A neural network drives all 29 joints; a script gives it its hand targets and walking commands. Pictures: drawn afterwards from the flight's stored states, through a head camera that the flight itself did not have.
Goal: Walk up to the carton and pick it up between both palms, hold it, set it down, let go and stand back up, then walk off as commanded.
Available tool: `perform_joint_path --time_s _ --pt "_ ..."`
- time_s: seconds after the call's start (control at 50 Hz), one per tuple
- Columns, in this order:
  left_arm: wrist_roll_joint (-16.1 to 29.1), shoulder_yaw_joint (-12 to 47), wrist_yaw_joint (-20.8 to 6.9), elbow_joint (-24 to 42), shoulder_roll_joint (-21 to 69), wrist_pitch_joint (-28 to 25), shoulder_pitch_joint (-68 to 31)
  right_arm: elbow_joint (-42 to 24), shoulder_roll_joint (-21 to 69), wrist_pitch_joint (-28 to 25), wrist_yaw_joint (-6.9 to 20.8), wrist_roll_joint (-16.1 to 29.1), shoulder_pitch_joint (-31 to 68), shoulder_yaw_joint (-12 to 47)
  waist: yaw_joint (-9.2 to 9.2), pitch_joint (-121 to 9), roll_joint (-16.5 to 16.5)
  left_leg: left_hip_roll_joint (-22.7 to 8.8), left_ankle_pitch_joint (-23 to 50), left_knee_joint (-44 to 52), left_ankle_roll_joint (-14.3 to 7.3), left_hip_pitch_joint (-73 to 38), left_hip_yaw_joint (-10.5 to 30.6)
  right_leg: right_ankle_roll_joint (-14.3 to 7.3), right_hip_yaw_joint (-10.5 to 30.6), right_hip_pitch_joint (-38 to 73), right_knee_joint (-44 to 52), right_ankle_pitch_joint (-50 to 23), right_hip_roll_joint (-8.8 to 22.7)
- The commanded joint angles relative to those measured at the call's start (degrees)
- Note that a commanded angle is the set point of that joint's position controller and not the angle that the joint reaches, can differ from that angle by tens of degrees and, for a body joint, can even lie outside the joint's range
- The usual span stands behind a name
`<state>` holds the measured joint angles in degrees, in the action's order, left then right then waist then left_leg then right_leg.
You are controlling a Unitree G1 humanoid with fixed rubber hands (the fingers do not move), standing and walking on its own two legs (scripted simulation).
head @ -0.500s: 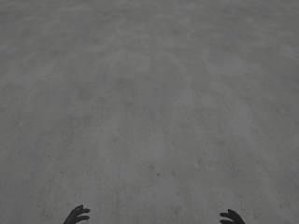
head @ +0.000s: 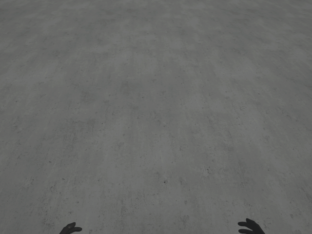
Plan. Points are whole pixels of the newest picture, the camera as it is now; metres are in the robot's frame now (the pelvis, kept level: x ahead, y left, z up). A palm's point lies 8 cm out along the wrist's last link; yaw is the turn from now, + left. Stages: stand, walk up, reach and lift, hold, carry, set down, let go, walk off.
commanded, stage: stand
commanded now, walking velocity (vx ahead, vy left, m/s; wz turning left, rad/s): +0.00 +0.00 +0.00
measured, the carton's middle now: out of the picture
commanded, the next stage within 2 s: walk up in 1.20 s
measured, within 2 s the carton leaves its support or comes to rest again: neither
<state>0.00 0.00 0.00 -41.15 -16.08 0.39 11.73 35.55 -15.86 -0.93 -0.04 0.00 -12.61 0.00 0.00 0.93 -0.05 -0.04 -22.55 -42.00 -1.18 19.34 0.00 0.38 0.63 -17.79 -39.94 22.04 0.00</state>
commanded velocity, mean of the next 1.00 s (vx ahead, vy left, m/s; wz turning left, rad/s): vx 0.00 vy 0.00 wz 0.00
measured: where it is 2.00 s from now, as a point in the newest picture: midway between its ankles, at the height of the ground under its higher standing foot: outside the picture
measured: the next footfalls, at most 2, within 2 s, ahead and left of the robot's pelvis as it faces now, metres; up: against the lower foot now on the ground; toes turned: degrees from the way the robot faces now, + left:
right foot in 1.74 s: +0.01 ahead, -0.26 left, +0.00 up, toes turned -4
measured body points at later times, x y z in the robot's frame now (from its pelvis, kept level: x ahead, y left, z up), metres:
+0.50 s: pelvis +0.00 +0.00 +0.00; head +0.00 +0.01 +0.45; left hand +0.12 +0.26 -0.12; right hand +0.15 -0.26 -0.09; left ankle +0.00 +0.11 -0.72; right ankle -0.01 -0.13 -0.72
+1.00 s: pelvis -0.02 -0.01 +0.00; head -0.02 -0.01 +0.45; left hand +0.10 +0.25 -0.11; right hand +0.12 -0.27 -0.10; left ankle +0.00 +0.11 -0.72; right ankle -0.01 -0.13 -0.72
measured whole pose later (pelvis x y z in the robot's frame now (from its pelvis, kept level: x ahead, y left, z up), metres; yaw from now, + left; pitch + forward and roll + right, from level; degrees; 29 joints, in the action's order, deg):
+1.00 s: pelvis -0.02 -0.01 +0.00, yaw +0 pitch -2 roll +0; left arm 0.0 0.0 0.0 -48.6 -16.1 0.0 10.5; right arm 40.0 -16.1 -1.1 0.0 0.0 -12.6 0.0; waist 0.0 0.9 -0.1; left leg -0.1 -19.7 -39.6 -0.2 18.2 0.0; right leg 0.0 0.7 -17.8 -39.9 20.4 0.0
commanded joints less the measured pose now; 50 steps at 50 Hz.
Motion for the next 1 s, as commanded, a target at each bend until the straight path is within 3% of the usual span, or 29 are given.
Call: perform_joint_path --time_s 0.0,0.46,0.98 --pt "-1.81 -4.91 0.52 3.68 -13.08 -3.57 -3.43 -1.59 -13.4 -2.9 -1.04 -1.55 3.18 -5.54 -0.43 -4.37 -1.96 -5.58 15.99 7.93 -3.84 -2.28 6.52 -4.67 3.92 1.53 3.29 -14.75 3.75" --pt "-1.48 -4.58 0.46 0.36 -13.56 -3.86 -4.39 0.08 -13.8 -2.96 -1.11 -1.26 3.02 -5.41 -0.16 -4.59 -2.16 -5.78 16.88 8.73 -3.67 -3.68 6.8 -4.98 4.47 1.6 4.11 -15.99 4.13" --pt "-1.49 -3.91 0.16 -4.38 -14.36 -3.85 -5.76 4.61 -13.55 -2.57 -0.8 -1.02 3.33 -4.89 0.36 -1.43 -0.64 -5.22 10.54 11.77 -2.71 -3.48 6.69 -5.02 7.59 0.66 9.89 -10.38 4.84"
